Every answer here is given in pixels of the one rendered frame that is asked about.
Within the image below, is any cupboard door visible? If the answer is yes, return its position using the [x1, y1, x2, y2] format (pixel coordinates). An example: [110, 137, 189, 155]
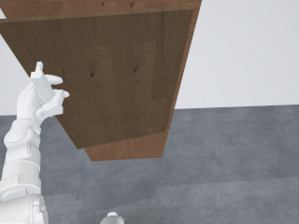
[0, 6, 194, 149]

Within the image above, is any left robot forearm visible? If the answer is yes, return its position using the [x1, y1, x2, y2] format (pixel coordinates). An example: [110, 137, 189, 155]
[0, 119, 41, 202]

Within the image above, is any left robot shin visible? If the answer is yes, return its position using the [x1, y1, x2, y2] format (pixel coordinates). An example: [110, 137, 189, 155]
[107, 212, 117, 217]

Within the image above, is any handle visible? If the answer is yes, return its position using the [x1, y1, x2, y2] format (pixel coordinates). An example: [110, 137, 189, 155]
[30, 62, 64, 116]

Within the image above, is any left robot hand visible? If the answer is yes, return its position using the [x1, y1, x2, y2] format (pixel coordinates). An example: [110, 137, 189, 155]
[16, 75, 70, 126]

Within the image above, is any left robot upper arm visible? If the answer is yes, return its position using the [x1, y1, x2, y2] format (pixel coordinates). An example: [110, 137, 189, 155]
[0, 193, 49, 224]

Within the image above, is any left robot thigh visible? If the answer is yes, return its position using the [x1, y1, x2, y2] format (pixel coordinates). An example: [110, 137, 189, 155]
[100, 215, 124, 224]

